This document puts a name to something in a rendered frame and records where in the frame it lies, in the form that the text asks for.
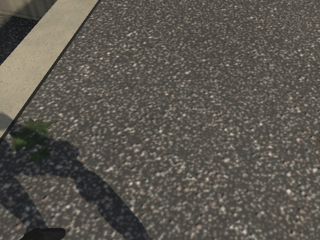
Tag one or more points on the left robot hand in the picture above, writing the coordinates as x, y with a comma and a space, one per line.
45, 234

